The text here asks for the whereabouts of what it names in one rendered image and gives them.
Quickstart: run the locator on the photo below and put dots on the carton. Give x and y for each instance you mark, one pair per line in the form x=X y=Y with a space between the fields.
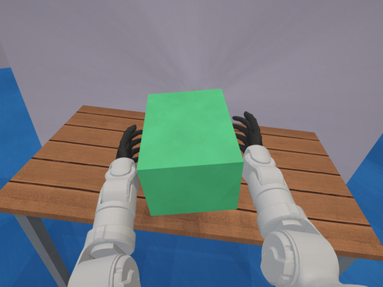
x=189 y=159

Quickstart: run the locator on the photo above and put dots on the robot right hand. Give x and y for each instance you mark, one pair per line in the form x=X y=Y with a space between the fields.
x=252 y=132

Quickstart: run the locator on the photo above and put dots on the robot left hand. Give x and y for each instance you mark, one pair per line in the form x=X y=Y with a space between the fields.
x=126 y=144

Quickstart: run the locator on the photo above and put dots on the robot right upper arm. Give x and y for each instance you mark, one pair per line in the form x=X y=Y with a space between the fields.
x=297 y=259

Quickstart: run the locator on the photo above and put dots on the table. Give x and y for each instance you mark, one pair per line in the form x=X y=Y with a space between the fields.
x=64 y=178

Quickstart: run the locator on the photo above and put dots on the robot left forearm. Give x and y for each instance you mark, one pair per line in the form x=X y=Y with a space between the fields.
x=112 y=231

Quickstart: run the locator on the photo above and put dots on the robot right forearm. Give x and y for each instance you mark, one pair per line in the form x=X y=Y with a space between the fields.
x=271 y=196

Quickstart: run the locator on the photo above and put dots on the robot left upper arm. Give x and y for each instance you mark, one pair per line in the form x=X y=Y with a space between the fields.
x=118 y=270

